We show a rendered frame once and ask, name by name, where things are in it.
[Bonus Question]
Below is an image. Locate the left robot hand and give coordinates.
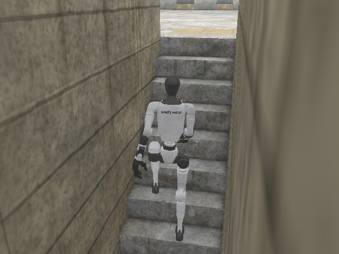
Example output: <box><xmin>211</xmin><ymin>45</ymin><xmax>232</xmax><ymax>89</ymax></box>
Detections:
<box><xmin>132</xmin><ymin>159</ymin><xmax>147</xmax><ymax>179</ymax></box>

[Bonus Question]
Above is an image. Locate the right robot hand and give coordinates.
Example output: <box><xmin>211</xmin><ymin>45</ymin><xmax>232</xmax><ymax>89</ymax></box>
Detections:
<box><xmin>177</xmin><ymin>134</ymin><xmax>188</xmax><ymax>143</ymax></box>

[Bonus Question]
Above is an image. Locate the left robot upper arm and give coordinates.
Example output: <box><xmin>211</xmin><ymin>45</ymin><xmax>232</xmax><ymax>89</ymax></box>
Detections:
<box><xmin>143</xmin><ymin>102</ymin><xmax>159</xmax><ymax>136</ymax></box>

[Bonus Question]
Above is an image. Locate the robot thigh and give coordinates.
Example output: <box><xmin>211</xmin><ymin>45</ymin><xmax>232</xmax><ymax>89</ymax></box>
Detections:
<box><xmin>148</xmin><ymin>141</ymin><xmax>160</xmax><ymax>162</ymax></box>
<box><xmin>175</xmin><ymin>153</ymin><xmax>189</xmax><ymax>202</ymax></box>

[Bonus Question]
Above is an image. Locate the robot left forearm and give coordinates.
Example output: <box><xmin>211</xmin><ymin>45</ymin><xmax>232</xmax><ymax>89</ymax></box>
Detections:
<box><xmin>135</xmin><ymin>127</ymin><xmax>149</xmax><ymax>161</ymax></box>

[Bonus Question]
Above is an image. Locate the right robot upper arm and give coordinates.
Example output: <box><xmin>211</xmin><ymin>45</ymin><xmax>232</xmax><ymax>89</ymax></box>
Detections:
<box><xmin>184</xmin><ymin>103</ymin><xmax>195</xmax><ymax>136</ymax></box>

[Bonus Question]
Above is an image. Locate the left robot thigh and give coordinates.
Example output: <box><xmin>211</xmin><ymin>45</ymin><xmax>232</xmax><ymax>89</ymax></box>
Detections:
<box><xmin>148</xmin><ymin>141</ymin><xmax>160</xmax><ymax>162</ymax></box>

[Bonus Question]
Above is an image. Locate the robot right forearm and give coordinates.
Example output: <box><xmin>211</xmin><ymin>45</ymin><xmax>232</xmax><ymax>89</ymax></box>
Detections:
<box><xmin>183</xmin><ymin>129</ymin><xmax>194</xmax><ymax>140</ymax></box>

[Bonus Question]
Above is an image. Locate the right robot thigh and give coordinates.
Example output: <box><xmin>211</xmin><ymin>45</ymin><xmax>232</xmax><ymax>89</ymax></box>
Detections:
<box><xmin>175</xmin><ymin>153</ymin><xmax>189</xmax><ymax>202</ymax></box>

